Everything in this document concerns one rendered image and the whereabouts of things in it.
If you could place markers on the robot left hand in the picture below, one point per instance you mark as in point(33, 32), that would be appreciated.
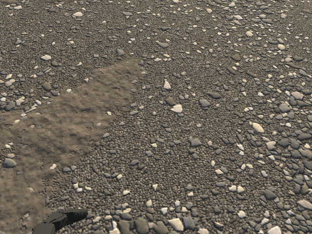
point(57, 220)

